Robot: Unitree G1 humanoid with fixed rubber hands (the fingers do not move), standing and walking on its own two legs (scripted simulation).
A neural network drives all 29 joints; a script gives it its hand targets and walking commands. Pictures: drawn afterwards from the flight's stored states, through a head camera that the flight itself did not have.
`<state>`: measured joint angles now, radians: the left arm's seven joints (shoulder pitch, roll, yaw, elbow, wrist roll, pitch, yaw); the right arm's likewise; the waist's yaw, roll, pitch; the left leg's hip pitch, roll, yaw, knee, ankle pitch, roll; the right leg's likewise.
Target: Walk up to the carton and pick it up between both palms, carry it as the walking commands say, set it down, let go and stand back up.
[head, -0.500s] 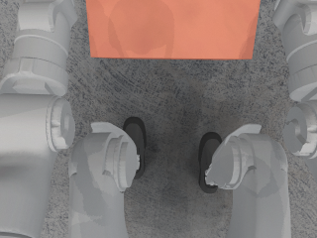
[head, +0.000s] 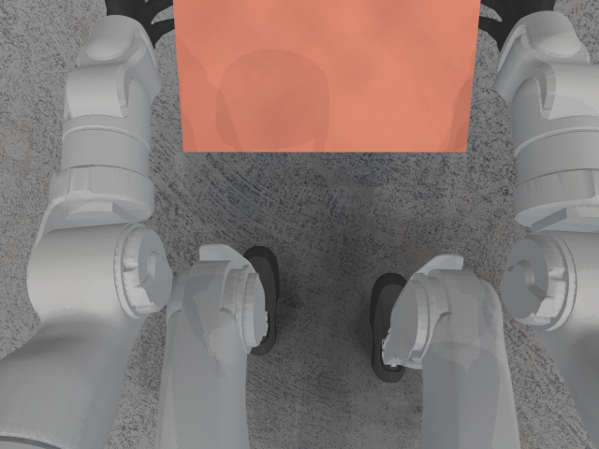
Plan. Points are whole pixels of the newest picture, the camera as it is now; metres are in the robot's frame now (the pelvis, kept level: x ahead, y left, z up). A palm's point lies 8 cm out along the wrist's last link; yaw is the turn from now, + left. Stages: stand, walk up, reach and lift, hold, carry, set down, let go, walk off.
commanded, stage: reach and lift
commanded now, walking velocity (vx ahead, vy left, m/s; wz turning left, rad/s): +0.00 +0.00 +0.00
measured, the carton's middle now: (323, 25) +0.58 +0.05 -0.19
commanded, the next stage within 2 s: none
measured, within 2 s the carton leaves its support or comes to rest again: neither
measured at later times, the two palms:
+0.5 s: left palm (98, 18) +0.52 +0.23 -0.05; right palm (571, 12) +0.54 -0.15 -0.05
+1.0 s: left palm out of the picture +0.50 +0.22 +0.03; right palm out of the picture +0.52 -0.15 +0.03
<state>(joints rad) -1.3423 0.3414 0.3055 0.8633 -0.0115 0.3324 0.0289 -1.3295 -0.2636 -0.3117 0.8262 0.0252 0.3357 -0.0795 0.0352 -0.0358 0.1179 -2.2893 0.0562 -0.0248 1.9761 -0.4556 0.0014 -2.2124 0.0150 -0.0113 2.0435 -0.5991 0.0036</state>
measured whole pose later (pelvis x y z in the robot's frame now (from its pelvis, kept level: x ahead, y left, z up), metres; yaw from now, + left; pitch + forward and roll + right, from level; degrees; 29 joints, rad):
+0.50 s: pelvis +0.00 +0.00 +0.05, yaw +0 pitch +49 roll -2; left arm -1.20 0.24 0.41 0.70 0.10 0.42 0.00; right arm -1.19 -0.17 -0.43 0.68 -0.09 0.41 -0.04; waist 0.02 -0.04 -0.06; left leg -2.23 0.05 -0.01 1.77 -0.40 0.01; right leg -2.16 0.01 0.00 1.83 -0.53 0.01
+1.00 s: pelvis +0.01 +0.00 +0.11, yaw +1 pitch +48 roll -1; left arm -1.07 0.16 0.45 0.66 0.16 0.44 0.00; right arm -1.07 -0.10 -0.45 0.64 -0.15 0.43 -0.06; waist 0.02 -0.03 -0.17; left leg -2.05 0.04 -0.01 1.59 -0.38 0.00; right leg -1.99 0.01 0.00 1.65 -0.50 0.00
